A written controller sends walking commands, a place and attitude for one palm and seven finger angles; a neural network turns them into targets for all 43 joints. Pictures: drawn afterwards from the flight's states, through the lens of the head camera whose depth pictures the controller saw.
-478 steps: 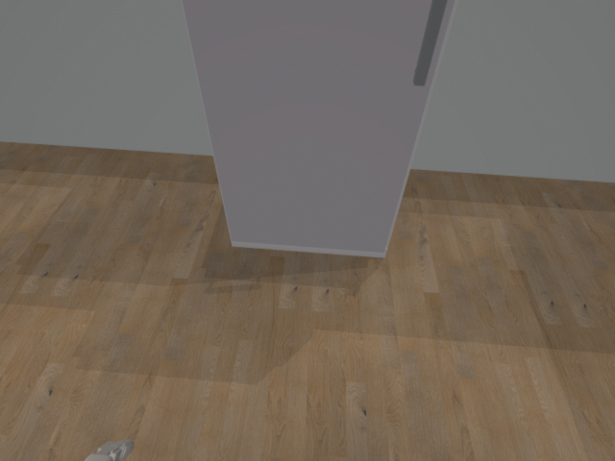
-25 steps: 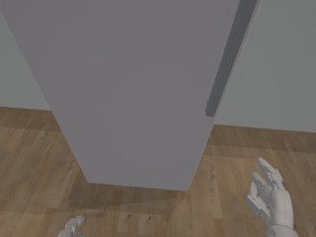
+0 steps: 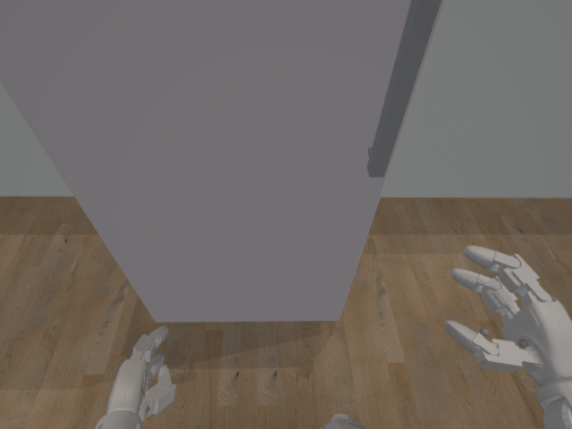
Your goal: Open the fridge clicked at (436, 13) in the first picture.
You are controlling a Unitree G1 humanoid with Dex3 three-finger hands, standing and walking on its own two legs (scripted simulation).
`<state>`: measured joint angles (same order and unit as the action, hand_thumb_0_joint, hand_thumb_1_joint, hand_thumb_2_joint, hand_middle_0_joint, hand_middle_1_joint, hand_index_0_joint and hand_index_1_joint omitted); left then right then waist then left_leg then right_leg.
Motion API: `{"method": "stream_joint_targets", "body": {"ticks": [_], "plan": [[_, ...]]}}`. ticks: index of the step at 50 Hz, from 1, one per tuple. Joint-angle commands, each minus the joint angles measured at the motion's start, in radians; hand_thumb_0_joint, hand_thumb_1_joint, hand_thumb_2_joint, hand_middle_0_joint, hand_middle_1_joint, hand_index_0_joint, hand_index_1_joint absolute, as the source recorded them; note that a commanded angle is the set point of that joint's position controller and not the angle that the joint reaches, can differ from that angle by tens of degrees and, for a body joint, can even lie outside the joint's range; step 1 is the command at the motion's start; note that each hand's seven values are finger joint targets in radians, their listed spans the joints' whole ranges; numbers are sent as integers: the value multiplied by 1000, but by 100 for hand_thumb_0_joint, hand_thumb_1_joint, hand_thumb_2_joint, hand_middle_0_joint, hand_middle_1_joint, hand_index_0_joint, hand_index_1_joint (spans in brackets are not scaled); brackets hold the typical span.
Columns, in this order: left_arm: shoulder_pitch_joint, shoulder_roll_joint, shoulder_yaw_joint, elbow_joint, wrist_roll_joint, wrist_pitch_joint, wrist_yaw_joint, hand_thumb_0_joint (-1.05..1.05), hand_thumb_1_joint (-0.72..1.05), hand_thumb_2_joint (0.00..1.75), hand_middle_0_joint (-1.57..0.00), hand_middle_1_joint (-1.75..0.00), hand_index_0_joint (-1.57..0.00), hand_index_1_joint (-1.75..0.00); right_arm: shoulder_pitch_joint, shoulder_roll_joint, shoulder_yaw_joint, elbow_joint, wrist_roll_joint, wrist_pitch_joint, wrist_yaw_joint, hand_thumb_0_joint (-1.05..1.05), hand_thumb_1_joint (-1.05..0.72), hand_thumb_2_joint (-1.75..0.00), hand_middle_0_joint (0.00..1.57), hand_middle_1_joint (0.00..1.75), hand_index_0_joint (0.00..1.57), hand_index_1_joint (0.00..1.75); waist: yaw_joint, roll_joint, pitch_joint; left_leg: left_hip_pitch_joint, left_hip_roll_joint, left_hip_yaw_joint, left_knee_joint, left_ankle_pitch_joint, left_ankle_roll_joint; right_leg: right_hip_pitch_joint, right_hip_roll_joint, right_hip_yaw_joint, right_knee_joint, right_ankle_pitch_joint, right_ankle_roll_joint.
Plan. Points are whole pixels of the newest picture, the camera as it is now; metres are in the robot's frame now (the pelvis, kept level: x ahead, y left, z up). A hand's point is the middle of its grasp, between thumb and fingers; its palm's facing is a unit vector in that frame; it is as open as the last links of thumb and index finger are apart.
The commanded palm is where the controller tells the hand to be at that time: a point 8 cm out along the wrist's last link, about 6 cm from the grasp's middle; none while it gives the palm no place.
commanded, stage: raise the hand to about handle height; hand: right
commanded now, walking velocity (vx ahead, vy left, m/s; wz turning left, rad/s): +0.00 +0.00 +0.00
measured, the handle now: (401, 64) +0.52 -0.13 +0.26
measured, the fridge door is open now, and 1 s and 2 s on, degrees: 0 0 0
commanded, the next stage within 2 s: move the hooked fingers beside the handle in 1.40 s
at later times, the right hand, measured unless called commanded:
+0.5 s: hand out of the picture +0.27 -0.29 +0.19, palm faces +0.04 +0.99 -0.11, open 13.1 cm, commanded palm +0.24 -0.33 +0.20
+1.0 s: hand out of the picture +0.28 -0.32 +0.26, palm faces +0.08 +0.99 -0.13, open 14.0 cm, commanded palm +0.23 -0.35 +0.27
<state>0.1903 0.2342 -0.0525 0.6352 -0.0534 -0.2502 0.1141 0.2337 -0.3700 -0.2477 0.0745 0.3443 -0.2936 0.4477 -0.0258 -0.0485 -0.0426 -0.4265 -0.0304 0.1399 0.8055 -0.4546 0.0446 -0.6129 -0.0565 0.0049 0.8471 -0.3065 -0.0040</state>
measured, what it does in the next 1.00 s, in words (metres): stands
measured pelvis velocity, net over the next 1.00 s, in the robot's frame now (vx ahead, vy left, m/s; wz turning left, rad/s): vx -0.01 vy -0.03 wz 0.00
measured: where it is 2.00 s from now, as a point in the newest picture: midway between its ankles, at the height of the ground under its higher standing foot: outside the picture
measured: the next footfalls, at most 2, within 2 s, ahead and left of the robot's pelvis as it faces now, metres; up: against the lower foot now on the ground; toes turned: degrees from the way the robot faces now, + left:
none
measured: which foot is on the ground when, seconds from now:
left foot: down 0.00-1.00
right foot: down 0.00-1.00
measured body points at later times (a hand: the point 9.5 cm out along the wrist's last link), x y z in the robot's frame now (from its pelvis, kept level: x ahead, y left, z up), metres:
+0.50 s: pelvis +0.03 -0.04 +0.03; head +0.02 -0.04 +0.48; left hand +0.22 +0.19 -0.02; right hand +0.26 -0.34 +0.20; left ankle -0.02 +0.09 -0.70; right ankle +0.08 -0.12 -0.70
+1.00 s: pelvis -0.01 -0.03 +0.04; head -0.04 -0.01 +0.49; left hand +0.19 +0.19 -0.03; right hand +0.27 -0.37 +0.27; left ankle -0.02 +0.09 -0.70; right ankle +0.08 -0.12 -0.70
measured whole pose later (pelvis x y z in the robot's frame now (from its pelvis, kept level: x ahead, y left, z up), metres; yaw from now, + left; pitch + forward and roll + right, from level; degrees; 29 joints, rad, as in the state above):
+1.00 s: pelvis -0.01 -0.03 +0.04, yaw +0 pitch -4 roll +2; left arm 0.20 0.27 -0.12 0.63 -0.11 -0.21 0.11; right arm -0.24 -0.59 -0.48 0.12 0.33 0.33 0.44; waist -0.05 -0.07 -0.01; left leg -0.11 0.01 0.10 0.45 -0.27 0.00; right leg -0.27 0.01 -0.04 0.46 -0.13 -0.05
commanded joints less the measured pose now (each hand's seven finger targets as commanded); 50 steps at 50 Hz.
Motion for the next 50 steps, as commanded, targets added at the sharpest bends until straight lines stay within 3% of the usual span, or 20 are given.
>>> {"method": "stream_joint_targets", "body": {"ticks": [1, 2, 4, 7, 10, 12, 17, 19, 21, 24, 27, 30, 32, 36, 38, 41, 43, 46, 47, 50], "plan": [[-74, 137, 67, -203, -7, -54, 17, 0, 90, 90, -20, -30, -20, -30, -53, -269, -293, -196, 94, 118, -33, 0, -6, -54, 26, 84, 26, 84, -41, 42, -213, 71, 86, -217, -280, 169, -74, 223, 33, 36, -149, 114, -30], [-72, 129, 63, -208, -3, -59, 8, 0, 90, 90, -20, -30, -20, -30, -21, -288, -356, -221, 118, 112, -55, 0, -4, -53, 26, 86, 26, 86, -63, 57, -259, 140, 81, -209, -256, 298, -81, 235, 33, 42, -151, 170, -27], [-55, 113, 62, -216, -5, -74, -11, 0, 90, 90, -20, -30, -20, -30, 20, -237, -357, -316, 137, 76, -82, 0, 1, -51, 27, 88, 27, 88, -64, 41, -291, 162, 62, -157, -219, 515, -86, 286, 39, 25, -169, 258, -26], [-35, 124, 69, -204, -4, -98, -35, 0, 90, 90, -20, -30, -20, -30, 28, -142, -248, -354, 111, 53, -88, 0, 8, -48, 27, 93, 27, 93, -41, 28, -237, 113, 30, -100, -204, 586, -71, 365, 37, 11, -195, 330, -30], [-10, 152, 81, -182, -17, -102, -34, 0, 90, 90, -20, -30, -20, -30, 2, -117, -171, -292, 77, 120, -51, 0, 15, -45, 27, 98, 27, 98, -5, 4, -151, 23, 17, -84, -235, 496, -70, 388, 32, 7, -222, 303, -36], [-10, 167, 82, -182, -20, -99, -22, 0, 90, 90, -20, -30, -20, -30, -39, -159, -183, -274, 71, 177, -33, 0, 20, -43, 28, 100, 28, 100, -8, 28, -113, 31, 16, -86, -262, 439, -63, 379, 29, 16, -244, 271, -37], [-39, 153, 65, -190, -13, -93, 3, 0, 90, 90, -20, -30, -20, -30, -246, -317, -303, -480, 62, 193, -69, 0, 31, -38, 29, 108, 29, 108, -23, -28, -218, 100, 8, -65, -286, 375, -36, 495, 24, 38, -297, 296, -35], [-42, 136, 54, -188, -12, -97, 3, 0, 90, 90, -20, -30, -20, -30, -263, -301, -309, -530, 63, 171, -94, 0, 36, -36, 29, 111, 29, 111, -24, -93, -253, 121, 6, -55, -288, 390, -28, 555, 23, 45, -312, 346, -26], [-48, 135, 46, -175, -13, -97, 1, 0, 90, 90, -20, -30, -20, -30, -277, -280, -302, -500, 69, 174, -107, 0, 41, -34, 29, 114, 29, 114, -22, -106, -214, 114, 3, -44, -304, 359, -26, 566, 16, 61, -339, 326, -13], [-66, 143, 39, -167, -22, -84, 0, 0, 90, 90, -20, -30, -20, -30, -325, -277, -282, -402, 64, 249, -86, 0, 48, -31, 30, 118, 30, 118, -27, -137, -149, 118, 6, -44, -335, 337, -22, 557, 16, 70, -375, 278, -3], [-69, 150, 31, -169, -36, -56, 5, 0, 90, 90, -20, -30, -20, -30, -323, -267, -253, -240, 50, 386, -56, 0, 50, -30, 30, 120, 30, 120, -32, -71, -42, 107, 7, -52, -384, 283, -22, 505, 18, 83, -426, 161, -4], [-98, 157, 23, -195, -49, -25, 10, 0, 90, 90, -20, -30, -20, -30, -451, -301, -231, -244, 33, 490, -37, 0, 50, -30, 30, 120, 30, 120, -18, -15, -45, 99, 12, -56, -404, 233, -31, 501, 25, 91, -452, 69, -14], [-123, 148, 14, -209, -49, -18, 11, 0, 90, 90, -20, -30, -20, -30, -541, -342, -249, -305, 29, 500, -42, 0, 50, -30, 30, 120, 30, 120, -22, -19, -86, 124, 11, -64, -417, 225, -25, 537, 30, 93, -455, 62, -16], [-156, 128, -4, -217, -40, -29, 15, 0, 90, 90, -20, -30, -20, -30, -677, -438, -338, -425, 36, 430, -56, 0, 50, -30, 30, 120, 30, 120, -28, -82, -207, 152, 8, -71, -426, 196, -21, 630, 35, 99, -468, 42, -16], [-159, 125, -10, -204, -38, -30, 16, 0, 90, 90, -20, -30, -20, -30, -695, -465, -364, -408, 38, 412, -59, 0, 50, -30, 30, 120, 30, 120, -29, -94, -196, 166, 8, -76, -446, 184, -18, 627, 34, 94, -478, 30, -17], [-159, 135, -11, -178, -47, -33, 17, 0, 90, 90, -20, -30, -20, -30, -709, -448, -345, -265, 28, 453, -46, 0, 50, -30, 30, 120, 30, 120, -24, -130, -104, 139, 16, -76, -458, 153, -17, 589, 33, 101, -505, -51, -14], [-152, 148, -8, -165, -56, -23, 14, 0, 90, 90, -20, -30, -20, -30, -716, -443, -319, -156, 19, 519, -31, 0, 50, -30, 30, 120, 30, 120, -21, -90, -35, 131, 25, -85, -482, 125, -22, 532, 36, 90, -512, -89, -15], [-152, 155, -4, -174, -64, -23, 8, 0, 90, 90, -20, -30, -20, -30, -750, -418, -260, -80, -1, 587, -11, 0, 50, -30, 30, 120, 30, 120, -14, -54, -7, 105, 27, -82, -469, 104, -24, 509, 42, 102, -515, -128, -16], [-153, 158, -2, -180, -67, -22, 1, 0, 90, 90, -20, -30, -20, -30, -699, -399, -248, -48, 5, 601, -1, 0, 50, -30, 30, 120, 30, 120, -22, 4, -16, 125, 32, -96, -480, 113, -21, 497, 40, 93, -496, -90, -17], [-161, 163, 2, -203, -69, -19, -9, 0, 90, 90, -20, -30, -20, -30, -707, -426, -268, -121, 17, 603, 32, 0, 50, -30, 30, 120, 30, 120, -22, 29, -102, 135, 35, -101, -463, 132, -27, 522, 55, 74, -448, -12, -25]]}}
